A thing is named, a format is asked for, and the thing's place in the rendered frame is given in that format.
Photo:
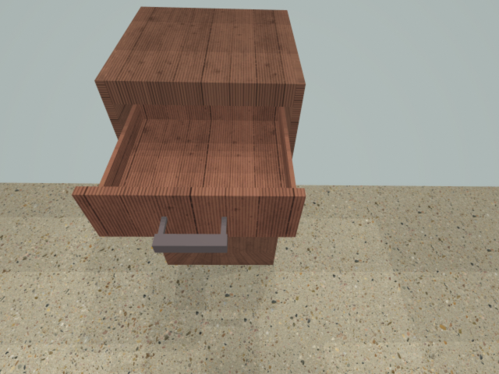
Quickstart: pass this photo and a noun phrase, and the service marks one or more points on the cabinet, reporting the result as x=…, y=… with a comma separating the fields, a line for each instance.
x=213, y=57

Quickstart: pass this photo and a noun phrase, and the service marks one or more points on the drawer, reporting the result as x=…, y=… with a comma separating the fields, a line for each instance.
x=195, y=164

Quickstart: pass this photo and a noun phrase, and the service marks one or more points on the handle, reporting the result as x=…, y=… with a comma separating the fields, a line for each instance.
x=216, y=243

